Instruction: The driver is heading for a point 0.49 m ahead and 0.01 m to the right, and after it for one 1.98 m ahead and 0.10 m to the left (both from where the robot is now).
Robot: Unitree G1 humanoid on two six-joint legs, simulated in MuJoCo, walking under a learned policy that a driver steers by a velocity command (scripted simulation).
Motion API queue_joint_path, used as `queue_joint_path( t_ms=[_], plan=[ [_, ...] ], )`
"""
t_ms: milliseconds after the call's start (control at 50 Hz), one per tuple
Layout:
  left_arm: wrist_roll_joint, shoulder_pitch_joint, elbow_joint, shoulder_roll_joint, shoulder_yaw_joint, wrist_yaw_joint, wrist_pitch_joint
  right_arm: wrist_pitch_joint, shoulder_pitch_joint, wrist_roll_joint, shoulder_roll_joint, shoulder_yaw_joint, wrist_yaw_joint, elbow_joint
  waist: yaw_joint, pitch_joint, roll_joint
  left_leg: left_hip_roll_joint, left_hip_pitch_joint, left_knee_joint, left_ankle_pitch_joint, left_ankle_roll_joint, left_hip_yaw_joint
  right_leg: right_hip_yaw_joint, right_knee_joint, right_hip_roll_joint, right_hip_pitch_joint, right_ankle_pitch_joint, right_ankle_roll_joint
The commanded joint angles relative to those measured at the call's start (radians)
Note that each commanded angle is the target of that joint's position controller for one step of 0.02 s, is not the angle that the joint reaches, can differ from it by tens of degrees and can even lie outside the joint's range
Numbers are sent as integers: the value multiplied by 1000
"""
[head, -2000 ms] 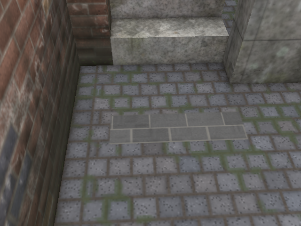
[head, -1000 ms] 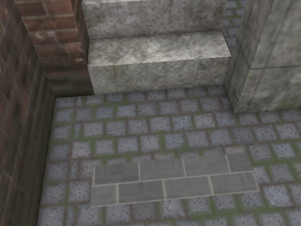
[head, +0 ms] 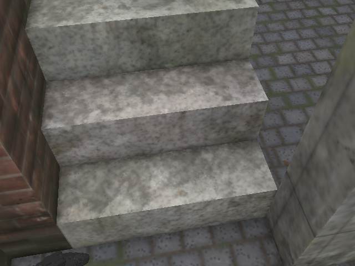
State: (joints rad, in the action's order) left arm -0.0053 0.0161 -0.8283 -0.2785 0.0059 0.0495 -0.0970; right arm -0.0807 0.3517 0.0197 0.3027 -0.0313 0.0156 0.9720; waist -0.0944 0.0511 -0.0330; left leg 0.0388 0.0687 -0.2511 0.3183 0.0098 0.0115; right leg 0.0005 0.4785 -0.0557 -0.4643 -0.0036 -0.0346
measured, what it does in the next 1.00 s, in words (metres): walks ahead: right foot, then left foot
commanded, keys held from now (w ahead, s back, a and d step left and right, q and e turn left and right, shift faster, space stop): w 1.00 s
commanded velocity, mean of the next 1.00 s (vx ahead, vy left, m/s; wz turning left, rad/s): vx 0.50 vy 0.00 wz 0.00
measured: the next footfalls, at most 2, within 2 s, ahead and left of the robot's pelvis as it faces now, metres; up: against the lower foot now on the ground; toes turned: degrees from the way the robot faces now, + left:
right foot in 0.02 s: +0.18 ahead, -0.12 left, +0.00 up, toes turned -1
left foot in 0.52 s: +0.36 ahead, +0.07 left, +0.00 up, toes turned -1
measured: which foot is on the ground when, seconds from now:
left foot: down 0.00-0.04, up 0.06-0.50, down 0.52-1.00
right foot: up 0.00-0.00, down 0.02-0.52, up 0.54-0.86, down 0.88-1.00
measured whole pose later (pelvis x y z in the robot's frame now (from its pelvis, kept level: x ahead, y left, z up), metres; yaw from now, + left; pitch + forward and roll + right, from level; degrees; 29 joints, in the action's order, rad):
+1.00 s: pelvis +0.38 -0.04 +0.01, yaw +1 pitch +0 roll -1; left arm -0.01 -0.11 -0.94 -0.22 -0.02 0.01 -0.03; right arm -0.10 0.23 -0.03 0.20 0.07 0.02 0.87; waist -0.02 -0.04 0.04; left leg 0.00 -0.10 -0.42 0.32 0.01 0.00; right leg 0.05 0.42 0.01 -0.19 -0.23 -0.02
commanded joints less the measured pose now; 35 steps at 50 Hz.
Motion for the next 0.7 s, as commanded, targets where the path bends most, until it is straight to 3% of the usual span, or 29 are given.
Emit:
queue_joint_path(
  t_ms=[20, 40, 60, 80, 100, 120, 140, 160, 220, 240, 260, 280, 320, 380, 400, 420, 460, 480, 500, 520, 540, 560, 580, 600, 620, 640, 660, 680, 700],
  plan=[
    [15, -212, -10, -194, 74, -3, -22, 16, -46, -17, 184, -35, -7, -53, 181, -126, 86, -210, -107, -278, -562, 115, -70, 19, -14, 23, 303, -63, -54],
    [40, -383, -43, -257, 86, -16, -24, 15, -41, -45, 123, -11, -13, -97, 236, -286, -61, -135, -302, -632, -344, 72, -21, -199, -2, -163, 577, -21, -123],
    [28, -455, -87, -327, 105, -11, -25, -10, 93, -34, -4, 24, -1, -109, 165, -395, -348, 47, -690, -944, 264, 17, -47, -645, -124, -333, 885, -192, -276],
    [0, -419, -78, -222, 85, -16, -24, -37, 25, 8, 117, -1, -1, -98, 213, -314, -200, -1, -837, -1018, 256, 44, -178, -655, -202, -293, 860, -412, -246],
    [4, -349, -66, -170, 71, -26, -27, -52, -73, 43, 160, -11, 4, -122, 211, -179, -125, -47, -886, -1014, 162, 74, -175, -533, -226, -280, 756, -375, -203],
    [14, -261, -48, -148, 58, -29, -28, -49, -106, 32, 163, -14, -5, -124, 168, -123, -34, -105, -837, -981, 67, 70, -133, -438, -245, -256, 633, -213, -179],
    [16, -193, -37, -139, 51, -30, -32, -39, -88, 0, 153, -18, -12, -108, 117, -85, -10, -144, -770, -941, 4, 57, -126, -381, -262, -236, 513, -65, -182],
    [21, -165, -37, -128, 44, -29, -36, -23, -67, -15, 138, -21, -14, -99, 84, -78, -9, -174, -683, -902, -30, 46, -125, -313, -289, -208, 425, 37, -171],
    [16, -156, -56, -148, 44, -29, -43, 10, -72, -24, 81, -11, -16, -96, 62, -46, -42, -164, -586, -789, -80, 0, -70, -141, -343, -142, 292, 208, -179],
    [7, -168, -64, -171, 51, -36, -40, 9, -118, -21, 87, -10, -19, -112, 68, -27, -30, -154, -599, -742, -107, -13, -47, -118, -355, -128, 282, 217, -175],
    [17, -178, -66, -183, 52, -39, -39, 9, -147, -26, 89, -10, -22, -130, 72, -27, -26, -140, -590, -679, -153, -22, -39, -96, -355, -121, 284, 270, -180],
    [9, -180, -74, -175, 48, -42, -38, 6, -169, -28, 75, -3, -19, -139, 71, -34, -24, -138, -559, -589, -216, -29, -29, -58, -351, -93, 281, 267, -171],
    [0, -206, -87, -190, 50, -43, -32, 4, -244, -24, 56, 7, -14, -166, 101, -38, -28, -111, -527, -472, -293, -33, -9, -38, -334, -87, 309, 318, -154],
    [-4, -255, -106, -210, 55, -40, -21, 0, -303, -2, 83, 12, -13, -189, 127, -26, -42, -99, -539, -384, -292, -20, -12, -65, -321, -122, 405, 218, -166],
    [2, -275, -113, -196, 52, -38, -9, 10, -230, -1, 75, 17, -16, -154, 121, -59, -91, -87, -489, -451, -233, -19, 18, -77, -295, -144, 420, 162, -182],
    [-3, -271, -110, -190, 51, -37, -3, 14, -225, 1, 91, 15, -18, -155, 113, -34, -87, -88, -477, -446, -191, -5, 9, -89, -281, -153, 409, 161, -183],
    [-14, -222, -86, -201, 51, -44, -1, 15, -217, -16, 112, 9, -23, -168, 72, -19, -68, -53, -425, -391, -119, 27, 12, -100, -174, -152, 426, 452, -160],
    [-23, -193, -82, -220, 56, -48, 1, 9, -144, -34, 105, 5, -28, -157, 13, -60, -44, -22, -340, -262, -139, 57, 23, -86, -66, -136, 449, 631, -139],
    [-27, -178, -79, -213, 53, -40, 1, -3, -47, -40, 122, -5, -37, -131, -34, -113, -19, -12, -227, -124, -206, 74, 31, -55, 87, -79, 459, 652, -113],
    [2, -163, -40, -166, 32, -37, -13, -10, 50, -59, 201, -22, -48, -118, -58, -212, 116, -174, 2, -116, -459, 114, -169, -42, 346, -24, 292, 378, -70],
    [43, -286, -38, -51, 0, -25, -37, -1, 24, -60, 275, -31, -54, -113, 63, -218, 388, -373, 189, -132, -872, 265, -451, -15, 601, 149, -49, -510, -5],
    [0, -312, -70, -155, 22, -23, -44, -14, 48, -62, 199, -25, -35, -102, 29, -234, 292, -406, 143, -87, -744, 352, -528, -120, 745, 132, -140, -637, -15],
    [-28, -265, -57, -207, 36, -21, -42, -25, -27, -52, 151, -14, -27, -125, 45, -152, 188, -392, 56, -59, -658, 334, -432, -137, 778, 74, -178, -582, -25],
    [-35, -207, -46, -204, 35, -33, -37, -29, -96, -45, 129, -10, -21, -142, 59, -118, 93, -351, -20, -20, -593, 290, -355, -111, 745, 30, -178, -499, -23],
    [-12, -167, -34, -182, 32, -44, -27, -29, -139, -41, 109, -1, -20, -153, 77, -88, 46, -324, -101, 22, -578, 251, -302, -92, 676, -4, -154, -432, -9],
    [6, -157, -25, -156, 26, -50, -15, -27, -154, -44, 111, 1, -25, -149, 98, -84, 50, -300, -160, 49, -625, 233, -261, -82, 627, -19, -93, -374, 15],
    [17, -166, -30, -120, 19, -48, 4, -20, -145, -53, 94, 9, -33, -143, 109, -100, 66, -269, -188, 51, -722, 224, -207, -60, 594, -8, -34, -322, 44],
    [20, -173, -27, -97, 13, -47, 17, -16, -148, -52, 96, 10, -39, -139, 122, -109, 70, -237, -224, 46, -769, 212, -142, -47, 510, -6, 14, -276, 64],
    [19, -182, -31, -56, 0, -43, 31, -10, -166, -54, 71, 19, -40, -139, 138, -116, 91, -205, -271, 28, -817, 200, -79, -14, 427, 1, 88, -256, 85]
  ],
)
Keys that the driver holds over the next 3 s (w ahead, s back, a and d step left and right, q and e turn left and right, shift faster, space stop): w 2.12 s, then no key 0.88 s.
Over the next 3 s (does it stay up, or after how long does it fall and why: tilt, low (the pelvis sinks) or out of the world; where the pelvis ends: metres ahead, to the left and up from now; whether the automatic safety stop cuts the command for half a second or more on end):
stays up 0.36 -0.01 0.01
